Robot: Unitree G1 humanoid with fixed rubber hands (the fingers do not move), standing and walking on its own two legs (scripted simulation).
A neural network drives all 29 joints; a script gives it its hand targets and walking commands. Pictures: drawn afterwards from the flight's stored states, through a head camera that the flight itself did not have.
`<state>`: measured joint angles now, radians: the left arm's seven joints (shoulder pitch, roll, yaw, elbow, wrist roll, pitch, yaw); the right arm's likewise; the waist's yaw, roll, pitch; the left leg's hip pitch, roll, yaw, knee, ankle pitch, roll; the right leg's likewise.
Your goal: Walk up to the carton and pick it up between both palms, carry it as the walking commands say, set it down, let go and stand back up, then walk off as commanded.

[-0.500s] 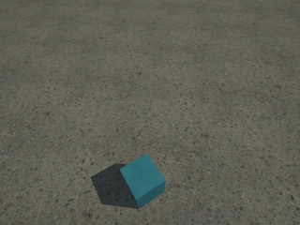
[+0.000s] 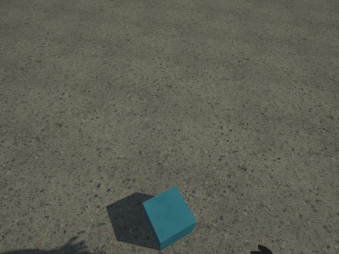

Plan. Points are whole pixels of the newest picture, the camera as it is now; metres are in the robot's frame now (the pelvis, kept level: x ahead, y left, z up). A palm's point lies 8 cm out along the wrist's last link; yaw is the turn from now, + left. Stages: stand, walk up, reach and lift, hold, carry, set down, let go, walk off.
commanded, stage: walk up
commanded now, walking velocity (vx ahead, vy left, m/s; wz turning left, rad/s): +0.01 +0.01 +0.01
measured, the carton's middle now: (168, 218) +0.39 +0.00 -0.66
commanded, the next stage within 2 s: none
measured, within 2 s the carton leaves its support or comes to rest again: neither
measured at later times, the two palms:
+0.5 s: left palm out of the picture +0.01 +0.16 -0.12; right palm out of the picture +0.03 -0.33 -0.14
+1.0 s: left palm out of the picture -0.10 +0.12 -0.15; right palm (291, 253) +0.16 -0.30 -0.13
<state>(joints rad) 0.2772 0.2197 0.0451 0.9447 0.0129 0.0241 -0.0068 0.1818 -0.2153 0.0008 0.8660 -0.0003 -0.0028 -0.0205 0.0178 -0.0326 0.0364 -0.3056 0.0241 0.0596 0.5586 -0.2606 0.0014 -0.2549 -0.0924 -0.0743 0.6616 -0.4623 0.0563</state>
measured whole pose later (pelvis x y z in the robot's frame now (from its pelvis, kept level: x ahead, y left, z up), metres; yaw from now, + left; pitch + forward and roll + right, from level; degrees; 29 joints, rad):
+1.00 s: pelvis -0.04 -0.12 -0.01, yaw +20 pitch +1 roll -1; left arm 0.24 0.22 0.05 0.93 0.03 0.04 0.01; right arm 0.10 -0.22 0.00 0.87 0.00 0.04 0.00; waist 0.04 -0.01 0.08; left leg -0.40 -0.02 0.01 0.68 -0.30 0.05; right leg -0.34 -0.07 -0.22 0.82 -0.51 -0.02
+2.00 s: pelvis -0.03 -0.14 +0.00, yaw +24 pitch -1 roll +1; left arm 0.28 0.22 0.04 0.94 0.01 0.04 0.01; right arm 0.19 -0.21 0.00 0.87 0.00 0.03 -0.02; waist 0.02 0.00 0.01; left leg -0.29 0.06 0.02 0.54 -0.25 -0.04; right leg -0.24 -0.07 -0.06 0.58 -0.34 0.04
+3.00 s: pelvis -0.04 -0.16 +0.01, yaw +27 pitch -1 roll +0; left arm 0.27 0.21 0.03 0.95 0.02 0.01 0.01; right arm 0.22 -0.21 0.00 0.88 0.00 0.02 -0.02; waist 0.02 0.00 0.02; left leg -0.24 0.00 0.01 0.50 -0.25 0.00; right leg -0.22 -0.05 -0.13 0.51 -0.27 -0.01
